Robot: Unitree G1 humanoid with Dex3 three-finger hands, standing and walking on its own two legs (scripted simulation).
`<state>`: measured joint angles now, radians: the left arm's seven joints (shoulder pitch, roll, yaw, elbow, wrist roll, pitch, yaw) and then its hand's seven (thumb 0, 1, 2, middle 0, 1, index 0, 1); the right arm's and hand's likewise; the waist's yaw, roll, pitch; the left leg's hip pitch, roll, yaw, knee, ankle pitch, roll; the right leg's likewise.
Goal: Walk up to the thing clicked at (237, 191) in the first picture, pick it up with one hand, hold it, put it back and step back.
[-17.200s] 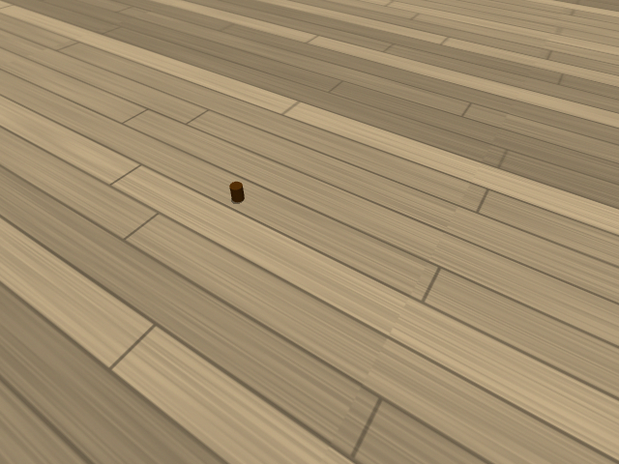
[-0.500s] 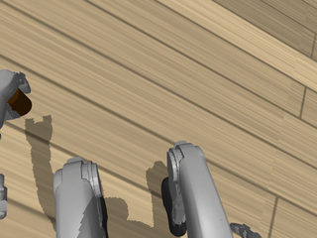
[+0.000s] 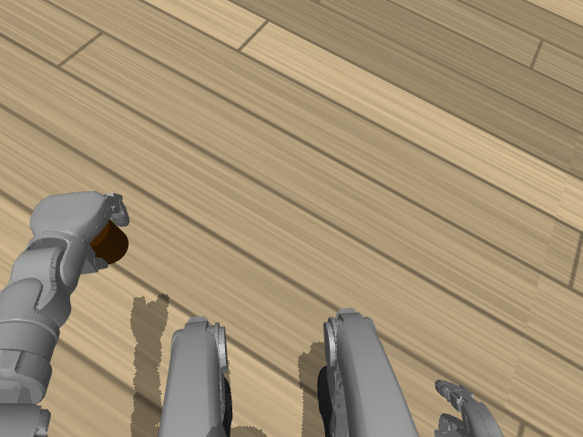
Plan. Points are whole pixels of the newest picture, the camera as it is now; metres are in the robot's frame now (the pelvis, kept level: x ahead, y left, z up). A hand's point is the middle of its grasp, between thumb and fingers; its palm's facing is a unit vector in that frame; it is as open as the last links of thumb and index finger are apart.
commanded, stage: lift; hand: left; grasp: from above
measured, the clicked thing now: (98, 237) +0.42 +0.27 -0.11
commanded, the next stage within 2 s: hold in 0.82 s
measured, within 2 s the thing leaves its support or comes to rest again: neither
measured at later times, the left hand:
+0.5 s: hand (38, 228) +0.36 +0.24 +0.09, palm faces -0.44 -0.10 -0.89, open 8.5 cm
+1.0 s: hand (9, 175) +0.37 +0.23 +0.16, palm faces -0.44 -0.10 -0.89, open 8.5 cm
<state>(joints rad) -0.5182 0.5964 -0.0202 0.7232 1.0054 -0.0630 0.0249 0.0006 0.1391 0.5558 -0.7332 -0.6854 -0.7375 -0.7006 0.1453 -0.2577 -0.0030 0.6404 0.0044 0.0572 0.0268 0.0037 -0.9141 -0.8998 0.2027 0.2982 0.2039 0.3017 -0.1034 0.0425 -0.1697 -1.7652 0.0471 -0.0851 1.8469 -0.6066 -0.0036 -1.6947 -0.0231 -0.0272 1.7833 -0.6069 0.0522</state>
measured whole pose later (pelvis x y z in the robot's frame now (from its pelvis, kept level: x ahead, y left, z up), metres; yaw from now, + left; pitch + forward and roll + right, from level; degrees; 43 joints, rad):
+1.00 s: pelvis +0.07 +0.00 +0.23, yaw +2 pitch +9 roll -1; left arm -0.30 0.38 -0.17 0.81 0.99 0.02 0.12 0.00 0.14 0.56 -0.73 -0.69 -0.74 -0.70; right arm 0.25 -0.25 -0.04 0.75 0.04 0.00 -0.04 0.01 -0.90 -0.90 0.20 0.30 0.20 0.30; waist -0.05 0.03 -0.08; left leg -0.60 0.05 0.02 0.81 -0.36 -0.02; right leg -0.58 -0.03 0.01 0.78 -0.36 0.04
